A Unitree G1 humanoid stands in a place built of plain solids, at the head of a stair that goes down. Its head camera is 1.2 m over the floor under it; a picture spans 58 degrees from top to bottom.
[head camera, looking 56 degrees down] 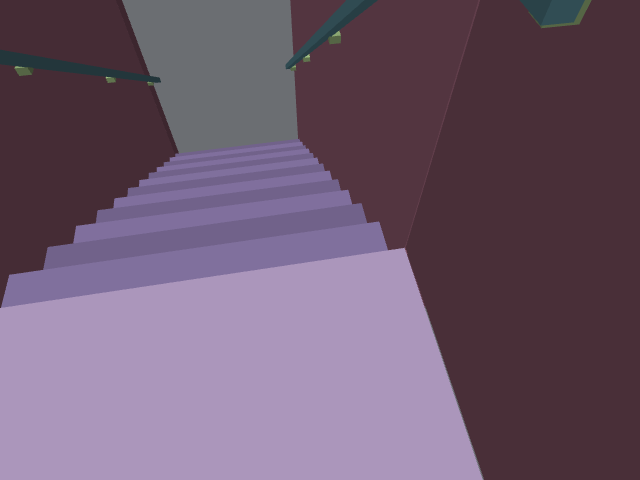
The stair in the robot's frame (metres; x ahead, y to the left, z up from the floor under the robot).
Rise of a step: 0.19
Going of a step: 0.25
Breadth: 1.40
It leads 10 degrees to the left of straight ahead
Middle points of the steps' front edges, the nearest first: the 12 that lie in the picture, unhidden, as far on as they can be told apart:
0.66 0.41 0.00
0.91 0.45 -0.19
1.15 0.50 -0.38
1.40 0.54 -0.57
1.64 0.58 -0.76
1.89 0.62 -0.95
2.14 0.67 -1.13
2.38 0.71 -1.32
2.63 0.75 -1.51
2.87 0.80 -1.70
3.12 0.84 -1.89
3.37 0.88 -2.07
